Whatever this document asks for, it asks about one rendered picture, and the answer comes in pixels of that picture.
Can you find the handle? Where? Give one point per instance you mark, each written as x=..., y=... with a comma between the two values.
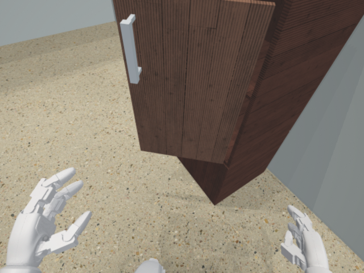
x=129, y=46

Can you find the robot left thigh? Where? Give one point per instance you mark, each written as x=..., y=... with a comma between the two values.
x=149, y=266

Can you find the left robot hand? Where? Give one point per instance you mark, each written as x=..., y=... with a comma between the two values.
x=26, y=246

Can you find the right robot hand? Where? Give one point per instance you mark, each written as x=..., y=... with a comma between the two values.
x=310, y=251

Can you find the cupboard door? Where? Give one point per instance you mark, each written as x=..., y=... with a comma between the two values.
x=197, y=59

